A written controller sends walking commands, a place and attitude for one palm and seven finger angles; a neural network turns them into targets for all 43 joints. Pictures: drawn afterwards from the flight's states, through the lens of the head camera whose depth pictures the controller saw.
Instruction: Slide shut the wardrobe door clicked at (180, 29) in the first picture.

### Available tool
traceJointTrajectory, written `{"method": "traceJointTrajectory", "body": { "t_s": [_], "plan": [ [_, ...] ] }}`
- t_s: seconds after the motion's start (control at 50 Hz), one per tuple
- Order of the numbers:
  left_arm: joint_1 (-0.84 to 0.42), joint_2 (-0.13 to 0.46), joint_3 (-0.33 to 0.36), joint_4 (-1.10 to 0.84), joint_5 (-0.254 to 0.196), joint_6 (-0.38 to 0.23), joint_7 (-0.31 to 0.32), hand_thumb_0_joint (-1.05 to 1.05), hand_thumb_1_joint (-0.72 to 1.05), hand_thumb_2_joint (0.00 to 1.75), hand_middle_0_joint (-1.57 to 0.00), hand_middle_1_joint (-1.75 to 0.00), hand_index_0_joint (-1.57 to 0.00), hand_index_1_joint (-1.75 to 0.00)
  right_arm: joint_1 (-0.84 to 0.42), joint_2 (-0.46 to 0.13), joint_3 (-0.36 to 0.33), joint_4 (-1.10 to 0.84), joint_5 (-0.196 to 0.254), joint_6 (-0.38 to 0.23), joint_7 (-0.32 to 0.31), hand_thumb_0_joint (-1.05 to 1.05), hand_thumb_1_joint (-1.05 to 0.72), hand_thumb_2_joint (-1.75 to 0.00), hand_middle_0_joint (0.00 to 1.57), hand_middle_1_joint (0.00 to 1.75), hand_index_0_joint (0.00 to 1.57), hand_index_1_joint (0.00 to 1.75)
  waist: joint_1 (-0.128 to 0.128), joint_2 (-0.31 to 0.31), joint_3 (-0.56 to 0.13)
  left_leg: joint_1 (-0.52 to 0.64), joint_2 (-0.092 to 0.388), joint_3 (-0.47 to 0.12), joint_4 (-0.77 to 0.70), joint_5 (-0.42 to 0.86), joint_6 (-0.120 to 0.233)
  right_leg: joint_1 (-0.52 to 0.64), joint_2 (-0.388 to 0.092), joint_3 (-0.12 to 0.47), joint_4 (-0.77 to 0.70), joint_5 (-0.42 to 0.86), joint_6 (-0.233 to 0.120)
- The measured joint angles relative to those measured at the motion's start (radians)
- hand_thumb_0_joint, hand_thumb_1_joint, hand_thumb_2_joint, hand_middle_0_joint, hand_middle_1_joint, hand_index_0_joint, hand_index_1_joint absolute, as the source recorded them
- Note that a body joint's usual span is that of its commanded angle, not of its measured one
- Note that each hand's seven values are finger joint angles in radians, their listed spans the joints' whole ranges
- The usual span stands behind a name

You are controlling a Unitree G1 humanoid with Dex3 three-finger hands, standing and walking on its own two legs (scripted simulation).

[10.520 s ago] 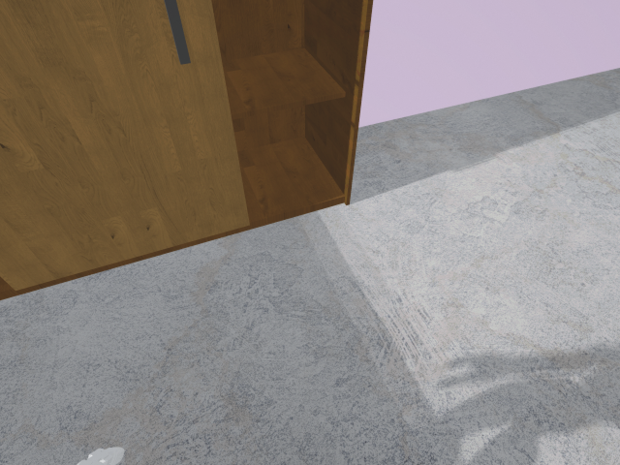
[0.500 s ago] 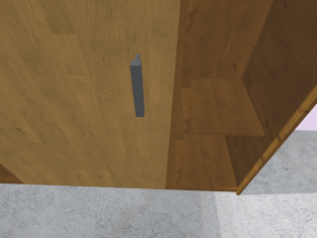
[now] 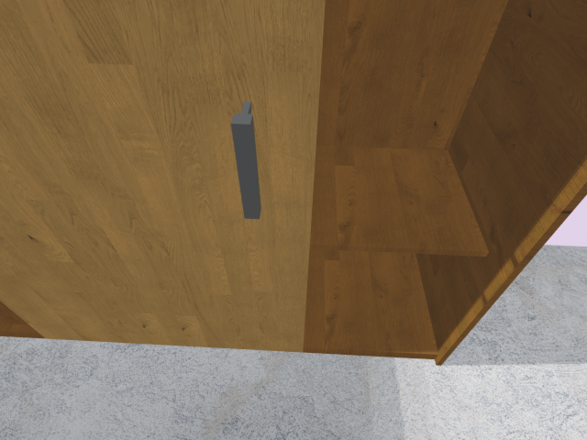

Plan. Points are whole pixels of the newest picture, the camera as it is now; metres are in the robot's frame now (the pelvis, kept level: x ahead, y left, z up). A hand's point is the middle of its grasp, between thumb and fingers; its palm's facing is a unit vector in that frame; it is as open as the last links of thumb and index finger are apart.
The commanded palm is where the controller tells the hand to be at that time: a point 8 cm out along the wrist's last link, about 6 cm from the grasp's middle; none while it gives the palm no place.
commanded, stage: look again from close up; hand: left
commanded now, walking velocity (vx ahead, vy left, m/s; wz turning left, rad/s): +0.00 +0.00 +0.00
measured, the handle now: (250, 163) +0.50 +0.11 +0.11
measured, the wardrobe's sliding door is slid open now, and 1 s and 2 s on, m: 0.46 0.46 0.46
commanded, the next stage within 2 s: none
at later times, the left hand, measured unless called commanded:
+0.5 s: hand out of the picture -0.01 +0.17 -0.17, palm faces +0.03 -0.98 -0.21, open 7.4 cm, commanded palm none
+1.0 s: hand out of the picture -0.02 +0.16 -0.17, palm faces +0.05 -0.98 -0.20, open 7.4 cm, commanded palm none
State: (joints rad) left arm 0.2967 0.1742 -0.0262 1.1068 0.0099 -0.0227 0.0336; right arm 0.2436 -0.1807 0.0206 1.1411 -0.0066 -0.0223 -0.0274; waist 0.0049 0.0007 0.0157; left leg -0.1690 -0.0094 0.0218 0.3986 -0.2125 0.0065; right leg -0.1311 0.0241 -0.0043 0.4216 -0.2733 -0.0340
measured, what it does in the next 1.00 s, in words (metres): stands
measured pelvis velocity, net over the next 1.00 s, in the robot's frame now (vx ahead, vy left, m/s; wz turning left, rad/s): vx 0.00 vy -0.01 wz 0.02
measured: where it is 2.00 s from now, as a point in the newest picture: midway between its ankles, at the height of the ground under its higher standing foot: outside the picture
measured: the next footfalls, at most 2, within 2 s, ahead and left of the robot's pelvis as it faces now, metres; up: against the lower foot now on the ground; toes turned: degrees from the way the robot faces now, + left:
none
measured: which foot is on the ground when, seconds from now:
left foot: down 0.00-1.00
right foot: down 0.00-1.00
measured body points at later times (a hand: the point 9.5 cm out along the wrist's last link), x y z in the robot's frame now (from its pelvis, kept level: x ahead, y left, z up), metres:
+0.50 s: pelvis +0.00 -0.01 +0.00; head +0.00 -0.01 +0.45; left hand -0.01 +0.22 -0.16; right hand +0.01 -0.24 -0.16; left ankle +0.00 +0.12 -0.74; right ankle -0.03 -0.10 -0.74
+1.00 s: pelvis +0.00 -0.01 +0.00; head +0.00 -0.02 +0.45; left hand -0.02 +0.21 -0.16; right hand +0.00 -0.23 -0.16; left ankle +0.00 +0.12 -0.74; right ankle -0.03 -0.10 -0.74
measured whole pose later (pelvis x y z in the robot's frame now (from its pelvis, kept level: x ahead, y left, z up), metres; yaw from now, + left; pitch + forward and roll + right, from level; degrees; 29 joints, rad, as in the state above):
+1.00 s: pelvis +0.00 -0.01 +0.00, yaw +1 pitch -1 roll +1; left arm 0.33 0.15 -0.02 1.12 0.01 -0.03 0.04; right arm 0.28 -0.15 0.02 1.15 -0.01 -0.02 -0.04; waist 0.01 0.00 0.01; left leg -0.17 0.00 0.00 0.40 -0.21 -0.01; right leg -0.13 0.04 -0.03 0.42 -0.27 -0.05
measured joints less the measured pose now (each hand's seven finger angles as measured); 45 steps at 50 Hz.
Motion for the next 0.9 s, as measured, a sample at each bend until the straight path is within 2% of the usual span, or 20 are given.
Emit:
{"method": "traceJointTrajectory", "body": {
  "t_s": [0.9],
  "plan": [
    [0.032,-0.021,0.007,0.01,-0.001,-0.003,0.003,0.0,0.9,0.9,-0.2,-0.3,-0.2,-0.29,0.035,0.028,0.001,0.009,-0.001,0.003,-0.007,0.0,-0.9,-0.9,0.2,0.29,0.19,0.3,0.004,0.0,-0.007,-0.002,0.009,-0.021,0.0,0.005,-0.015,0.007,0.01,-0.021,-0.006,0.001,-0.015]
  ]
}}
